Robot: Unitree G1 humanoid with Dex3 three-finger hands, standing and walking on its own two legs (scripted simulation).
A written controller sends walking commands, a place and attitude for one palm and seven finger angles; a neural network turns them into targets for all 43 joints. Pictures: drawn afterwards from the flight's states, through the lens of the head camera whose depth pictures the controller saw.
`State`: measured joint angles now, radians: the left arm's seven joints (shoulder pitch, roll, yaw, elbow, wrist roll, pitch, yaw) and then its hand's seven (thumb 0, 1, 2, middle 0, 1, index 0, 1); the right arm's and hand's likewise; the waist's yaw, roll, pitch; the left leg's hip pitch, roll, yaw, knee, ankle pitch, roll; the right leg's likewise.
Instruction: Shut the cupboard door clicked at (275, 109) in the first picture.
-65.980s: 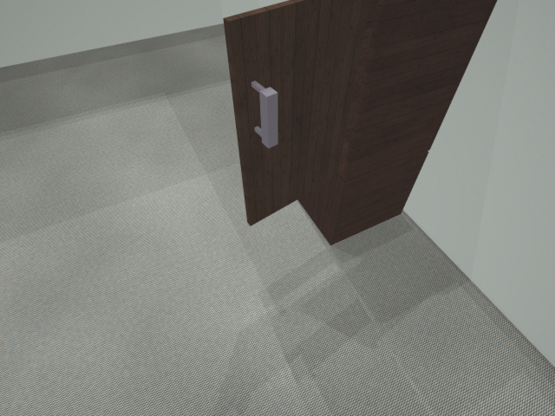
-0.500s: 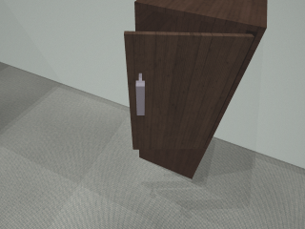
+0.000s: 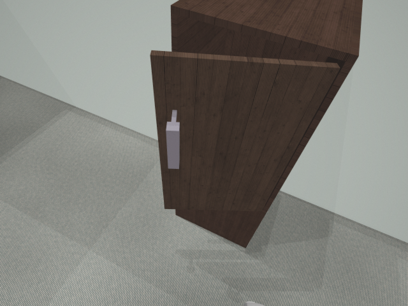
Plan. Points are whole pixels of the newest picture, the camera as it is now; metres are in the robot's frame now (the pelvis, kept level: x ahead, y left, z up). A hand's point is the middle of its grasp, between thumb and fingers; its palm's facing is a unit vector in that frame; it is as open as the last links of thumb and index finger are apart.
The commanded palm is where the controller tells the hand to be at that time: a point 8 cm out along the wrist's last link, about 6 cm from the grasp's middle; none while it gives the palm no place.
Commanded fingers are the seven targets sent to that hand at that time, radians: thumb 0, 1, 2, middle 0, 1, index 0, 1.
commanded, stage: shuffle to correct the standing spot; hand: left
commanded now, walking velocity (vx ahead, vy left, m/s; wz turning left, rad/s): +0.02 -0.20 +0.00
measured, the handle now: (174, 139) +0.46 +0.10 +0.05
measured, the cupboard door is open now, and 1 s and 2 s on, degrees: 26 26 26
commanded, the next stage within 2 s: come to a stop and stand still in 0.34 s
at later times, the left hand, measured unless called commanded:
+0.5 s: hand out of the picture +0.08 +0.08 -0.21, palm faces +0.02 -0.99 -0.14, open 7.3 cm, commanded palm none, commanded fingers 0.00 0.90 0.90 -0.20 -0.30 -0.20 -0.30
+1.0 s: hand out of the picture +0.00 +0.03 -0.19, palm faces +0.08 -0.98 -0.18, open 7.4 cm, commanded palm none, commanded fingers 0.00 0.90 0.90 -0.20 -0.30 -0.20 -0.30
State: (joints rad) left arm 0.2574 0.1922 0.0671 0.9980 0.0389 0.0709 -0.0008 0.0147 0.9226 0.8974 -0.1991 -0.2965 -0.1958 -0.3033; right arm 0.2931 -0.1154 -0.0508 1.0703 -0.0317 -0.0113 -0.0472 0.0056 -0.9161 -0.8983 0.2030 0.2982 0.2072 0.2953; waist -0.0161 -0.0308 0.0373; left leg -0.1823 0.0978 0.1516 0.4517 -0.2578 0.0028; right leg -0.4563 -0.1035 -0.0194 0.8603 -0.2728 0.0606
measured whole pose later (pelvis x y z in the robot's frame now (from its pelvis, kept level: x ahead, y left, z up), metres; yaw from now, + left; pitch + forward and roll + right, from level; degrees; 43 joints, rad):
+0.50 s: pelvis +0.02 -0.10 -0.02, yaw +0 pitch -1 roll -2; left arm 0.22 0.20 0.06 0.96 0.04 0.08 0.02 0.01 0.93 0.90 -0.20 -0.30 -0.20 -0.30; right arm 0.24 -0.13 -0.04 1.00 -0.03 0.01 -0.05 0.00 -0.91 -0.90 0.20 0.30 0.20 0.29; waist -0.02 -0.06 0.06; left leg -0.31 0.06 0.16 0.68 -0.35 0.06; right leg -0.43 0.03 -0.06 0.93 -0.45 0.00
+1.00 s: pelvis +0.00 -0.13 -0.01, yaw +1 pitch -1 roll +0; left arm 0.29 0.13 0.03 1.05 0.03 0.02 0.04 0.01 0.91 0.90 -0.20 -0.30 -0.20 -0.30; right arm 0.26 -0.17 -0.06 1.06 -0.01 0.04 -0.01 0.01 -0.91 -0.90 0.20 0.30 0.20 0.29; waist 0.02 0.00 0.05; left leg -0.23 0.03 0.09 0.54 -0.30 -0.01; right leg -0.24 -0.09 -0.03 0.52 -0.26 0.06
